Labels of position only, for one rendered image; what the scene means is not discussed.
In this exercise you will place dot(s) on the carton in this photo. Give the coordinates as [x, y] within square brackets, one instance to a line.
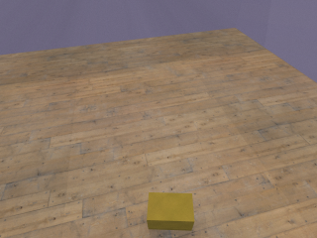
[170, 211]

